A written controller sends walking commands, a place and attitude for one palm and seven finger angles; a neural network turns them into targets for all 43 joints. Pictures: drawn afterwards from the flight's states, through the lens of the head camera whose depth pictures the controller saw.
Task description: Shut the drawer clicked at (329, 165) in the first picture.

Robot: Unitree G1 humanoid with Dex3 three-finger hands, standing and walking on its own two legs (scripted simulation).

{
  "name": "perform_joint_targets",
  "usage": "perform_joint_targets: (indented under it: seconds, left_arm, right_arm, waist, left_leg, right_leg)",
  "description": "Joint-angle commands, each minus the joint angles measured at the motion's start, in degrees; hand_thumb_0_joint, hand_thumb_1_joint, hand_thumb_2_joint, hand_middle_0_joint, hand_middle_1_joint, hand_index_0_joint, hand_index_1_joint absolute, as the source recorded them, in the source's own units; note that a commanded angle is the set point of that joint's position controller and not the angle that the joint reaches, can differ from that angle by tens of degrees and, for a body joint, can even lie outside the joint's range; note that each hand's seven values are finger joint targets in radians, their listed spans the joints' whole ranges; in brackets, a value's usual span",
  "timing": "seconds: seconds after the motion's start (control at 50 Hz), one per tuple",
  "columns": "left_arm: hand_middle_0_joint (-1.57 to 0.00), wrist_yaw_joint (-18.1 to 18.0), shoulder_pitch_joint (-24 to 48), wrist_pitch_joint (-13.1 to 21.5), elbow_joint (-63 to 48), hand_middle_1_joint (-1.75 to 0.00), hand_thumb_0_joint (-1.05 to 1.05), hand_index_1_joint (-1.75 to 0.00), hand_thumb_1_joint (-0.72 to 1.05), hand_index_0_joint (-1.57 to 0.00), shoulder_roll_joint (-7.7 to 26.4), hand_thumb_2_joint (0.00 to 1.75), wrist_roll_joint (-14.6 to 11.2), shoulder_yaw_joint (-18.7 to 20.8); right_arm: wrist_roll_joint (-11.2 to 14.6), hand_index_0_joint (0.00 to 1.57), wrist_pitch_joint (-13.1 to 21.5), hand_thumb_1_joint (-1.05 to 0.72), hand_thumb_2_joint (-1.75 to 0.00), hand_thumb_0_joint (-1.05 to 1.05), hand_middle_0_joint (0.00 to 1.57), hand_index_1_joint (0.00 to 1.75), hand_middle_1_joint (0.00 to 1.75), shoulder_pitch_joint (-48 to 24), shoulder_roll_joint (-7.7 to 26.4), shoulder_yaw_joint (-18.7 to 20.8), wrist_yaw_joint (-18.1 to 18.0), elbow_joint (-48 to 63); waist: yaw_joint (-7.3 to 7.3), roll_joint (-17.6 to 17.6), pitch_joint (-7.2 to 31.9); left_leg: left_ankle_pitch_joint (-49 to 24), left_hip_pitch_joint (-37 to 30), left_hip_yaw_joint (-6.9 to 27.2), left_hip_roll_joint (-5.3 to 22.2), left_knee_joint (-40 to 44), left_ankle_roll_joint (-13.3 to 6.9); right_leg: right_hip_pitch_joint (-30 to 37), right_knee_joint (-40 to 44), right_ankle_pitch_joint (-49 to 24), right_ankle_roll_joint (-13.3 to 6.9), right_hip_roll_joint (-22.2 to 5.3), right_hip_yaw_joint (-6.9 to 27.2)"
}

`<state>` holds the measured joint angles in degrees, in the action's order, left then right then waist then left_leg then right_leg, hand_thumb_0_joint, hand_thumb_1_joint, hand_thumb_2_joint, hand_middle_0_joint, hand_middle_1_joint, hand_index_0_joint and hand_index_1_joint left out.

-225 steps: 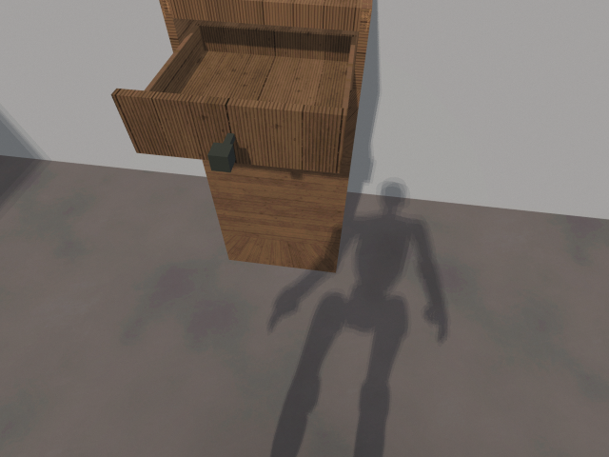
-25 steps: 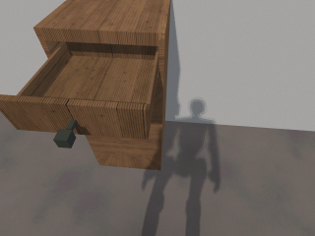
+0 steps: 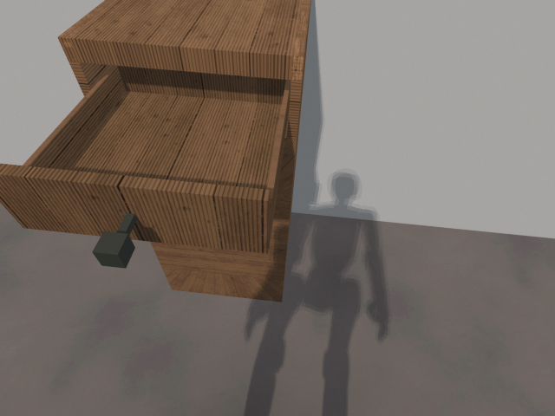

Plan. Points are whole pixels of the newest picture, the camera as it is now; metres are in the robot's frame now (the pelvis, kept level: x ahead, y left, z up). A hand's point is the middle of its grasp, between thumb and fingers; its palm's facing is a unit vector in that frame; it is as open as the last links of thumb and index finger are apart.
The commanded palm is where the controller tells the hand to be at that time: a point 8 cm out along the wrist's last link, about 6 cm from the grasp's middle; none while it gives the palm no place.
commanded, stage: come to a stop and stand still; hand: left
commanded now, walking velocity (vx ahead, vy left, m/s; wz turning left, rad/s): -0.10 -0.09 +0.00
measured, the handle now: (120, 238) +0.31 +0.24 +0.10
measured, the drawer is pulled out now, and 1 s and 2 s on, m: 0.30 0.30 0.30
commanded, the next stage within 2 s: look again from close up in 0.94 s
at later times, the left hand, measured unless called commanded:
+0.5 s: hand out of the picture +0.05 +0.16 -0.16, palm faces -0.01 -0.98 -0.22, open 7.3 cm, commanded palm none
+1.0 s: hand out of the picture -0.04 +0.13 -0.16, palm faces +0.03 -0.99 -0.17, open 7.4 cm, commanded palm none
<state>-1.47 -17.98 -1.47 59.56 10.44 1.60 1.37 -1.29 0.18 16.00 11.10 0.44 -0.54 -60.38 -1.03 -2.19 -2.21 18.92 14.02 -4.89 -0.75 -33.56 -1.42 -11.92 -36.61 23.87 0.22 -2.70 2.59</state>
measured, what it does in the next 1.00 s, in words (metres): stands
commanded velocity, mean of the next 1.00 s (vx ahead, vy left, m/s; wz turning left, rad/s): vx -0.01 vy -0.01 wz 0.00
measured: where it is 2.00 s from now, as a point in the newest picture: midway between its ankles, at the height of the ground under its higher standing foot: outside the picture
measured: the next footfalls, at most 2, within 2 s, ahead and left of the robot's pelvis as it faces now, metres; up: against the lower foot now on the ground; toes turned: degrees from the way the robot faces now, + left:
none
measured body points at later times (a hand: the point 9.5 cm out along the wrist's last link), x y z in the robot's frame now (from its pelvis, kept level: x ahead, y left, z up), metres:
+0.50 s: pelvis +0.01 -0.02 +0.01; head +0.01 -0.02 +0.46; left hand +0.05 +0.21 -0.14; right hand +0.02 -0.25 -0.15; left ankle -0.01 +0.10 -0.73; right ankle -0.03 -0.11 -0.73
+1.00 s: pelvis -0.01 -0.03 +0.02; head +0.00 -0.03 +0.47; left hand -0.04 +0.18 -0.15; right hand -0.02 -0.25 -0.15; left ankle -0.01 +0.10 -0.73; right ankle -0.03 -0.11 -0.73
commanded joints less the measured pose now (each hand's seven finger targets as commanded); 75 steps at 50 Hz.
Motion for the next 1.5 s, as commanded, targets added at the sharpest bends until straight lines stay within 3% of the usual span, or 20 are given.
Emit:
perform_joint_targets:
  seconds: [0.0, 0.06, 0.08, 0.12, 0.14, 0.18, 0.24, 0.36, 0.7, 0.98, 1.0, 1.02, 1.04, 1.06, 1.08, 1.12, 1.16, 1.18, 1.22, 1.48]
  left_arm:
    - [-0.2, -1.0, 1.0, 1.0, -4.4, -0.3, 0.0, -0.3, 0.9, -0.2, 3.8, 0.9, -0.3, 0.7]
    - [-0.2, -0.9, -2.1, 1.6, -2.7, -0.3, 0.0, -0.3, 0.9, -0.2, 2.9, 0.9, -0.8, 0.3]
    - [-0.2, -0.9, -3.4, 2.0, -1.8, -0.3, 0.0, -0.3, 0.9, -0.2, 3.9, 0.9, -0.7, 0.3]
    - [-0.2, -0.9, -3.0, 2.8, -1.4, -0.3, 0.0, -0.3, 0.9, -0.2, 6.7, 0.9, -0.9, 0.1]
    - [-0.2, -1.0, -1.9, 2.9, -1.3, -0.3, 0.0, -0.3, 0.9, -0.2, 7.3, 0.9, -0.8, 0.2]
    - [-0.2, -1.2, -1.0, 2.8, -1.3, -0.3, 0.0, -0.3, 0.9, -0.2, 6.6, 0.9, -0.7, -0.1]
    - [-0.2, -1.3, -0.3, 2.7, -1.5, -0.3, 0.0, -0.3, 0.9, -0.2, 6.2, 0.9, -0.9, -0.3]
    - [-0.2, -0.9, 0.3, 2.8, -0.7, -0.3, 0.0, -0.3, 0.9, -0.2, 6.3, 0.9, -0.9, -0.3]
    - [-0.2, -0.5, -1.8, 3.1, 1.6, -0.3, 0.0, -0.3, 0.9, -0.2, 5.4, 0.9, -0.9, -0.9]
    - [-0.2, -0.6, -5.3, 3.3, 3.2, -0.3, 0.0, -0.3, 0.9, -0.2, 3.5, 0.9, -1.0, -1.1]
    - [-0.2, -0.6, -5.5, 3.4, 3.2, -0.3, 0.0, -0.3, 0.9, -0.2, 3.4, 0.9, -0.9, -1.1]
    - [-0.2, -3.0, -9.6, 4.8, 5.4, -0.3, 0.0, -0.3, 0.9, -0.2, 4.0, 0.9, -0.2, -0.8]
    - [-0.2, -2.7, -7.9, 5.2, 2.7, -0.3, 0.0, -0.3, 0.9, -0.2, 7.1, 0.9, -0.4, -0.4]
    - [-0.2, -2.2, -5.0, 5.2, 1.5, -0.3, 0.0, -0.3, 0.9, -0.2, 5.8, 0.9, -0.3, -0.7]
    - [-0.2, -1.9, -2.3, 5.1, 0.0, -0.3, 0.0, -0.3, 0.9, -0.2, 5.9, 0.9, -0.4, -0.4]
    - [-0.2, -1.7, -1.7, 4.7, -0.1, -0.3, 0.0, -0.3, 0.9, -0.2, 4.4, 0.9, -0.9, -0.6]
    - [-0.2, -1.4, -1.6, 3.9, -0.1, -0.3, 0.0, -0.3, 0.9, -0.2, 3.0, 0.9, -1.0, -0.7]
    - [-0.2, -1.4, -2.0, 3.4, -0.1, -0.3, 0.0, -0.3, 0.9, -0.2, 2.8, 0.9, -0.8, -0.8]
    - [-0.2, -1.1, -2.7, 3.2, 0.4, -0.3, 0.0, -0.3, 0.9, -0.2, 2.7, 0.9, -1.0, -1.0]
    - [-0.2, -0.7, -1.4, 2.8, 0.4, -0.3, 0.0, -0.3, 0.9, -0.2, 3.8, 0.9, -1.0, -1.1]
  right_arm:
    - [0.1, 0.2, 0.6, -0.9, -0.9, 0.0, 0.2, 0.3, 0.3, 5.8, 7.6, 1.4, -1.0, 2.3]
    - [0.2, 0.2, 1.0, -0.9, -0.9, 0.0, 0.2, 0.3, 0.3, 1.2, 6.4, 0.9, -1.4, 3.3]
    - [0.5, 0.2, 1.2, -0.9, -0.9, 0.0, 0.2, 0.3, 0.3, 0.2, 6.0, 0.8, -1.5, 3.3]
    - [1.0, 0.2, 1.4, -0.9, -0.9, 0.0, 0.2, 0.3, 0.3, 0.2, 4.6, 0.8, -1.3, 3.0]
    - [0.8, 0.2, 1.0, -0.9, -0.9, 0.0, 0.2, 0.3, 0.3, 0.3, 3.8, 0.7, -1.2, 2.4]
    - [0.7, 0.2, 0.9, -0.9, -0.9, 0.0, 0.2, 0.3, 0.3, 1.5, 3.0, 0.6, -1.3, 0.7]
    - [0.7, 0.2, 1.2, -0.9, -0.9, 0.0, 0.2, 0.3, 0.3, 1.4, 3.6, 0.3, -1.3, -0.7]
    - [0.6, 0.2, 1.5, -0.9, -0.9, 0.0, 0.2, 0.3, 0.3, 0.2, 3.6, 0.0, -1.2, -2.1]
    - [0.7, 0.2, 1.0, -0.9, -0.9, 0.0, 0.2, 0.3, 0.3, 1.1, 3.1, -0.4, -1.3, -3.8]
    - [0.8, 0.2, 1.2, -0.9, -0.9, 0.0, 0.2, 0.3, 0.3, 3.3, 1.5, -0.5, -1.4, -4.9]
    - [0.8, 0.2, 1.2, -0.9, -0.9, 0.0, 0.2, 0.3, 0.3, 3.5, 1.5, -0.5, -1.4, -4.9]
    - [1.0, 0.2, 1.8, -0.9, -0.9, 0.0, 0.2, 0.3, 0.3, -3.5, 2.7, -0.1, -1.0, -0.8]
    - [1.1, 0.2, 0.5, -0.9, -0.9, 0.0, 0.2, 0.3, 0.3, 1.0, -1.0, -0.2, -0.8, 1.3]
    - [1.2, 0.2, 0.4, -0.9, -0.9, 0.0, 0.2, 0.3, 0.3, 2.7, -0.5, 0.1, -0.6, 1.1]
    - [0.9, 0.2, 0.4, -0.9, -0.9, 0.0, 0.2, 0.3, 0.3, 4.4, -1.2, 0.1, -0.3, 1.3]
    - [0.6, 0.2, 0.9, -0.9, -0.9, 0.0, 0.2, 0.3, 0.3, 6.4, 0.0, 0.1, -0.5, 0.6]
    - [0.4, 0.2, 1.2, -0.9, -0.9, 0.0, 0.2, 0.3, 0.3, 5.9, 1.3, 0.0, -0.7, 0.9]
    - [0.3, 0.2, 1.4, -0.9, -0.9, 0.0, 0.2, 0.3, 0.3, 5.4, 1.3, -0.1, -0.7, 0.8]
    - [0.4, 0.2, 1.5, -0.9, -0.9, 0.0, 0.2, 0.3, 0.3, 4.7, 1.8, -0.3, -0.9, 1.1]
    - [0.5, 0.2, 2.0, -0.9, -0.9, 0.0, 0.2, 0.3, 0.3, 4.8, 2.8, -0.6, -1.0, -1.5]
  waist:
    - [1.44, 12.2, -1.6]
    - [-1.05, 7.9, 2.6]
    - [-1.52, 5.6, 3.6]
    - [0.14, -0.3, 4.6]
    - [0.56, -5.0, 3.6]
    - [1.08, -5.8, 3.4]
    - [0.76, -1.5, 3.8]
    - [0.47, 1.8, 2.0]
    - [0.69, 2.1, -3.0]
    - [0.59, 1.5, -2.5]
    - [0.64, 1.6, -2.2]
    - [-1.71, 2.0, -5.2]
    - [1.87, 0.0, 0.5]
    - [2.85, 1.4, 2.7]
    - [3.56, 2.3, 4.6]
    - [3.59, 1.2, 2.5]
    - [2.53, 4.0, -2.2]
    - [1.76, 6.7, -3.9]
    - [1.01, 3.8, -4.2]
    - [0.66, 2.2, -2.3]
  left_leg:
    - [-27.4, -6.5, 16.3, 15.8, 13.6, -9.9]
    - [-38.9, -4.7, 10.4, 13.0, 8.5, -7.6]
    - [-35.9, -3.7, 8.5, 10.9, 6.8, -5.4]
    - [-20.2, -2.4, 4.8, 6.5, 6.1, -0.9]
    - [-16.4, -2.2, 4.0, 5.5, 5.5, 0.0]
    - [-18.1, -3.6, 3.7, 5.7, 7.4, 0.3]
    - [-22.5, -5.9, 4.6, 6.9, 9.0, -0.1]
    - [-19.3, -6.1, 4.7, 7.3, 11.0, -0.2]
    - [-10.5, -4.7, 5.0, 6.8, 13.3, 0.6]
    - [-9.7, -4.2, 4.9, 7.1, 13.5, 0.6]
    - [-10.4, -4.1, 5.0, 6.9, 13.2, 0.5]
    - [-6.3, 3.8, 1.4, 6.0, -1.7, 2.7]
    - [3.1, 4.0, 4.6, 4.2, -4.6, 1.3]
    - [3.7, 2.4, 4.4, 4.8, -5.0, 1.3]
    - [0.3, -0.4, 3.1, 3.6, -0.8, 1.5]
    - [-5.5, -3.9, 4.3, 4.3, 5.1, 0.9]
    - [-7.2, -0.3, 6.8, 6.3, 8.3, -0.1]
    - [-7.9, 1.8, 8.3, 6.9, 10.1, -0.6]
    - [-7.3, 3.4, 9.1, 6.9, 11.8, -1.0]
    - [-8.2, 0.7, 8.8, 6.7, 14.7, -1.3]
  right_leg:
    - [-13.6, -10.1, 8.9, -1.3, 0.9, -5.4]
    - [-3.5, 2.2, -3.6, -1.1, -0.6, -4.3]
    - [0.1, 7.5, -13.7, -1.2, -1.3, -2.4]
    - [2.2, 9.1, -29.6, -3.4, -7.0, 3.6]
    - [1.8, 9.3, -33.4, -4.1, -7.7, 4.0]
    - [2.2, 8.4, -39.0, -4.0, -7.1, 2.3]
    - [1.8, 9.2, -32.7, -2.9, -5.2, 0.9]
    - [1.3, 13.0, -25.7, -2.6, -4.3, 0.8]
    - [-1.3, 19.1, -15.2, -2.7, -3.6, 1.4]
    - [-1.6, 19.2, -13.2, -2.8, -3.1, 1.3]
    - [-1.5, 19.2, -14.0, -2.8, -3.3, 1.4]
    - [-0.3, 18.5, -47.7, 2.2, -8.7, 7.2]
    - [2.8, 18.3, -43.2, -0.4, -12.0, 9.0]
    - [0.8, 18.7, -30.5, -5.3, -10.9, 6.3]
    - [1.6, 17.1, -29.5, -7.3, -9.4, 4.7]
    - [-2.5, 15.5, -17.1, -5.9, -6.1, 2.5]
    - [-3.9, 14.7, -9.1, -4.3, -3.2, 1.0]
    - [-3.1, 13.8, -8.3, -3.9, -2.0, 0.3]
    - [-1.0, 13.4, -9.2, -3.4, -1.6, -0.2]
    - [1.0, 13.4, -11.8, -2.6, -2.4, -0.5]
